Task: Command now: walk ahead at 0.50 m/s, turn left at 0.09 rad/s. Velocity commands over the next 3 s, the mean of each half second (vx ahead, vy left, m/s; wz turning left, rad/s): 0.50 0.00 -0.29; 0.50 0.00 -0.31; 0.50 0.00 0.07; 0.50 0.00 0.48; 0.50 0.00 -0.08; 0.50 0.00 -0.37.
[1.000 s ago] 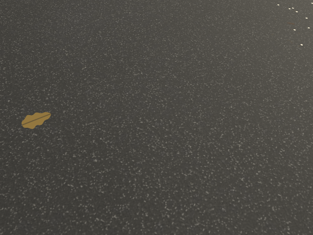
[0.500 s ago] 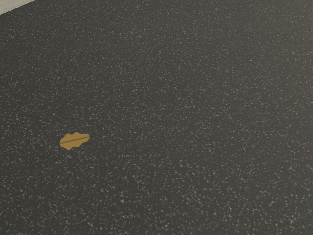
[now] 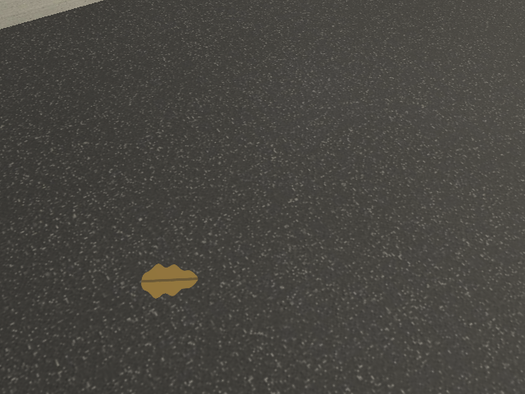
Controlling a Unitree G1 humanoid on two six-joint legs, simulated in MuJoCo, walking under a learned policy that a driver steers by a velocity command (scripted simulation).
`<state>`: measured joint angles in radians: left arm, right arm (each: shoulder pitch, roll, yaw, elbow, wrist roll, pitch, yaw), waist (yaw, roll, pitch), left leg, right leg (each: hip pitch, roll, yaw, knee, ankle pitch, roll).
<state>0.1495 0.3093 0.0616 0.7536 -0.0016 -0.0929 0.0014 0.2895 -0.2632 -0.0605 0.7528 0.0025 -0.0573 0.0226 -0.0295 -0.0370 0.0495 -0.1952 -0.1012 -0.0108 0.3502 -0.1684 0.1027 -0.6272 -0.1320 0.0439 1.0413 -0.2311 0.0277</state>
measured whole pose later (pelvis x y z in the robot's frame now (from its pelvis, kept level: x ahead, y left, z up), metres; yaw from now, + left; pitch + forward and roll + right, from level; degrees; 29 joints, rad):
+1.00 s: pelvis +0.59 -0.09 +0.00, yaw -22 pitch +2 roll +1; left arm 0.25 0.30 0.05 0.70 -0.01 -0.06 0.00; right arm 0.32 -0.26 -0.04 0.77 0.00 -0.10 0.02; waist -0.03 -0.05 0.00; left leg -0.23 -0.05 0.00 0.37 -0.18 0.05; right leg -0.54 -0.04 0.05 1.07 -0.32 -0.01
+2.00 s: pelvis +1.10 -0.26 -0.01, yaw -1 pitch +1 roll +0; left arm 0.19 0.30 0.05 0.77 -0.01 -0.11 0.00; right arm 0.25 -0.28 -0.07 0.70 0.01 -0.04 0.03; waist -0.01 -0.02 0.06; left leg -0.31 -0.09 0.00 0.46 -0.17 0.10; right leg -0.47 -0.08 0.04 1.16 -0.36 0.01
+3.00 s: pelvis +1.67 -0.36 -0.01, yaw -20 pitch +1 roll +1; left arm 0.32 0.29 0.05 0.77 -0.02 -0.05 0.00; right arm 0.20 -0.26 -0.05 0.73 0.00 -0.11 0.02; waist 0.01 -0.04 0.01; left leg -0.30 -0.06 0.00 0.45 -0.17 0.04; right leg -0.40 0.03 0.08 1.14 -0.39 -0.03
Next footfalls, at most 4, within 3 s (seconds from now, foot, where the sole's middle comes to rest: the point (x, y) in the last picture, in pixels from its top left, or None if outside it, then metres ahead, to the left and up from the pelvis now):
0.32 right None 0.36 -0.16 -0.78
0.78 left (265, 315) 0.67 -0.02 -0.78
1.30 right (377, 262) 0.84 -0.36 -0.78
1.84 left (312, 174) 1.18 -0.20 -0.78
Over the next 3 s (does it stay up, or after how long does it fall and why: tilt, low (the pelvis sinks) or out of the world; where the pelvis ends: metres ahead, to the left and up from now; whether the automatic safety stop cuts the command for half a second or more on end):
stays up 1.67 -0.36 -0.01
